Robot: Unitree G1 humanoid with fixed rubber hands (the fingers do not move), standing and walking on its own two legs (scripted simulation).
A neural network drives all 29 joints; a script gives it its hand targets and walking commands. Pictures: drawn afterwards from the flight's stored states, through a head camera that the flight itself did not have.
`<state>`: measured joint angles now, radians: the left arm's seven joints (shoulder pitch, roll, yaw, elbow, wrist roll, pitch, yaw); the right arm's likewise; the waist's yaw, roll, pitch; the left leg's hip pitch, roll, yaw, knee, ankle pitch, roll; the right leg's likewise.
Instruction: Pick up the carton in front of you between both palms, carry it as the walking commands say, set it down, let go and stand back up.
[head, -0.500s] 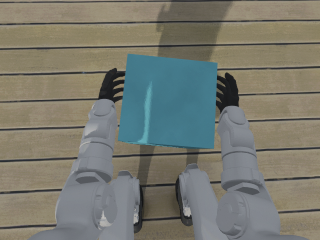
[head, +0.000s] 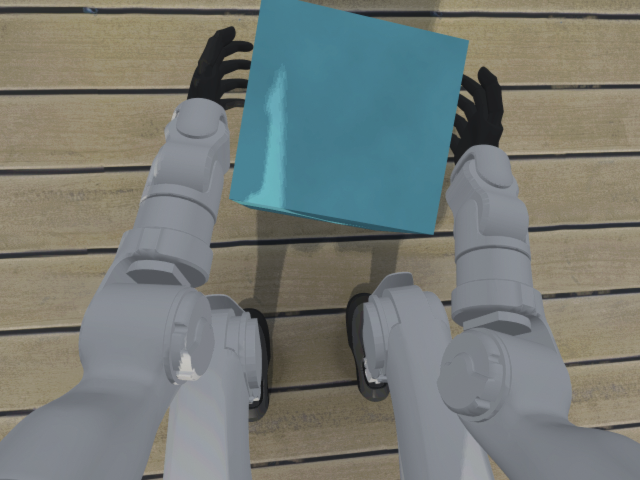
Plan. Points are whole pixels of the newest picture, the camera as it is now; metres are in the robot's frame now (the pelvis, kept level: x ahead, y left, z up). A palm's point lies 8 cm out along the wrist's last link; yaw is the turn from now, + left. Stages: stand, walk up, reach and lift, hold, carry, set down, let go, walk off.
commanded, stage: set down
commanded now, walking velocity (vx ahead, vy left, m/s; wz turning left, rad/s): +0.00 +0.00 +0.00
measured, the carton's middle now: (334, 143) +0.49 -0.05 -0.20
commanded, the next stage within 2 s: none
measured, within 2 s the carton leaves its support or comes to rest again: rests again in 0.94 s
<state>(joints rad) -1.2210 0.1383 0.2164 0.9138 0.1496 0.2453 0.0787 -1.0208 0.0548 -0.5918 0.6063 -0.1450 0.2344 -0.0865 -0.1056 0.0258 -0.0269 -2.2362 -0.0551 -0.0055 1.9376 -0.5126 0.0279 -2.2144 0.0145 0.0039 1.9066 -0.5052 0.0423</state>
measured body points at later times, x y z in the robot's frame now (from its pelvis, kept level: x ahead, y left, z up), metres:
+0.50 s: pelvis +0.00 +0.00 -0.06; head +0.35 +0.02 +0.23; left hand +0.55 +0.08 -0.23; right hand +0.50 -0.22 -0.20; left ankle +0.11 +0.10 -0.40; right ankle +0.12 -0.13 -0.40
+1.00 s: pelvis -0.01 +0.00 -0.07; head +0.34 +0.02 +0.21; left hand +0.55 +0.08 -0.25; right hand +0.49 -0.22 -0.22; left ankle +0.11 +0.10 -0.40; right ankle +0.12 -0.13 -0.40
